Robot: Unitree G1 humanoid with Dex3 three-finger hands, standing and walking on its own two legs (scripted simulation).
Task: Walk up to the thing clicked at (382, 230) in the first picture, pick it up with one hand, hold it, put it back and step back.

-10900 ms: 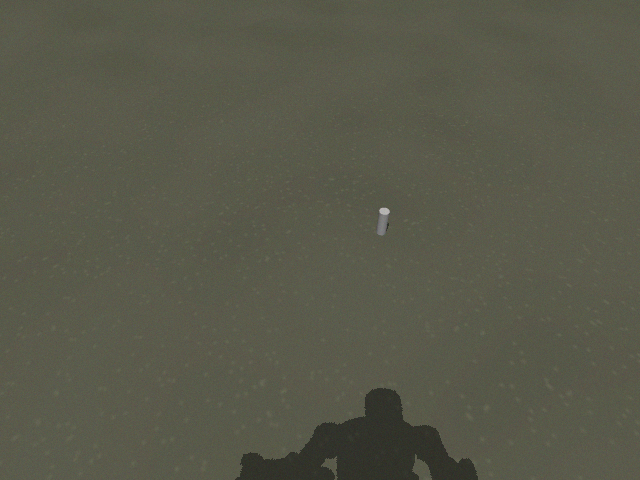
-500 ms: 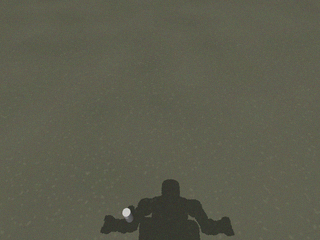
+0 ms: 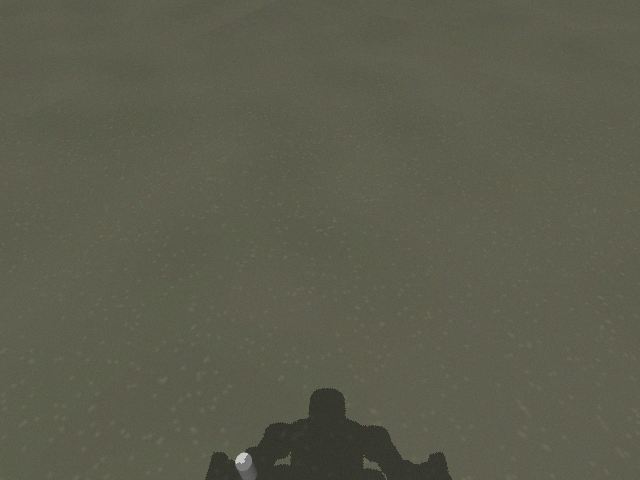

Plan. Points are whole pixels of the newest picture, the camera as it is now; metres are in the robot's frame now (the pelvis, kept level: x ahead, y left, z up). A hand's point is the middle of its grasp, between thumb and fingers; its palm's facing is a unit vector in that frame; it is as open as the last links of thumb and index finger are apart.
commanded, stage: walk up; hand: left
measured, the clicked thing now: (246, 468) +0.32 +0.21 -0.71
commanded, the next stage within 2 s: stand in 0.08 s
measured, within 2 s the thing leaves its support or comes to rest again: neither
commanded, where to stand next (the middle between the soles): -0.01 +0.01 m, yaw -1 degrees
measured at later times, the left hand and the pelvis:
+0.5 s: hand out of the picture +0.08 +0.24 -0.14, palm faces -0.02 -0.94 -0.34, open 7.4 cm; pelvis -0.01 -0.01 +0.01, yaw +1 degrees
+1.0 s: hand out of the picture +0.05 +0.24 -0.15, palm faces -0.01 -0.94 -0.34, open 7.4 cm; pelvis -0.01 -0.01 +0.01, yaw +1 degrees
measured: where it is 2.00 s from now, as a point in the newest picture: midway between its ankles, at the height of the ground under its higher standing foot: outside the picture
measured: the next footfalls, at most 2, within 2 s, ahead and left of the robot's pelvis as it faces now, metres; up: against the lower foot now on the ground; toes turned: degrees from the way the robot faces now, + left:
none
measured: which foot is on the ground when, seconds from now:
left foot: down 0.00-1.00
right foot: down 0.00-1.00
